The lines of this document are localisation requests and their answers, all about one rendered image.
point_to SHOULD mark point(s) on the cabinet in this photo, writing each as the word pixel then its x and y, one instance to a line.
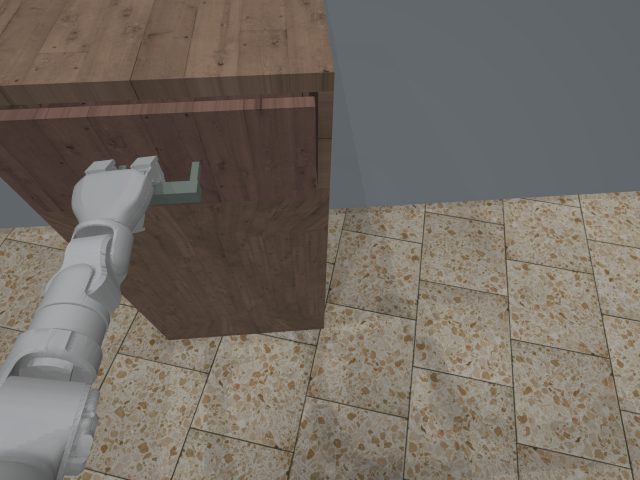
pixel 198 270

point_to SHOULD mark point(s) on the drawer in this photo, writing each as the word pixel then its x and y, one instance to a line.
pixel 250 147

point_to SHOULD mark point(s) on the handle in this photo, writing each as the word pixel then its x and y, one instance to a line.
pixel 179 191

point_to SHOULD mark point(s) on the left robot hand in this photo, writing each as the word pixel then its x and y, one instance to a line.
pixel 122 196

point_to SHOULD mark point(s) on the robot left forearm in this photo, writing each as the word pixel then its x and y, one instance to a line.
pixel 63 341

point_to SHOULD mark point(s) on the left robot upper arm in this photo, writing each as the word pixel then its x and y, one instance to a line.
pixel 47 428

